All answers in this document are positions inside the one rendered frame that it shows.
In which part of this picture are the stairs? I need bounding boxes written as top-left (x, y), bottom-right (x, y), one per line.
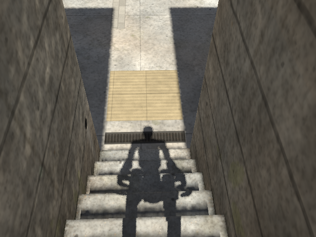
top-left (63, 148), bottom-right (228, 237)

